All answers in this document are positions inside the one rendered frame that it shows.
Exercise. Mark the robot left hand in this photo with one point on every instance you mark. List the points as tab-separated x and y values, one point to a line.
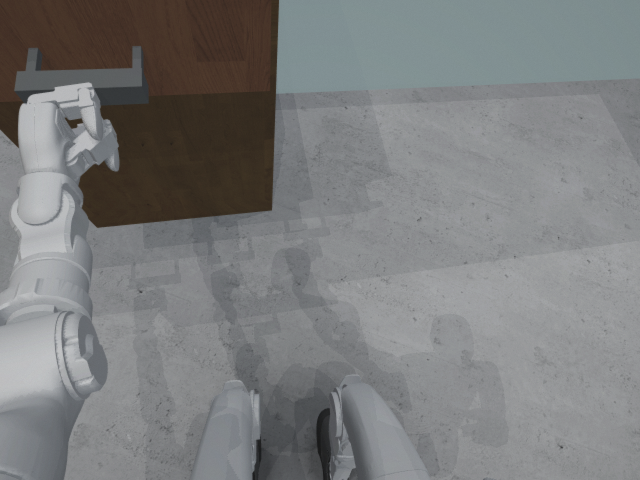
47	142

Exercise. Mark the cabinet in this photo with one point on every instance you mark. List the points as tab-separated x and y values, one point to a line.
182	156

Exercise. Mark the robot right foot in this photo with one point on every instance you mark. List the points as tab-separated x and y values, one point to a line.
323	442

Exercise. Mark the drawer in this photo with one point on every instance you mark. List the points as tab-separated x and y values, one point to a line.
189	46

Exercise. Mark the handle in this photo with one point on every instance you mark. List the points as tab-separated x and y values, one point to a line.
120	86

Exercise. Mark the robot left thigh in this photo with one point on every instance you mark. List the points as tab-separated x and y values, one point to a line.
232	426

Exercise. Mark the left robot upper arm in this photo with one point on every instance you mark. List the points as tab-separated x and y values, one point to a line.
49	365

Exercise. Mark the robot left forearm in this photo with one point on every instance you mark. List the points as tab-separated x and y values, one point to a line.
53	268

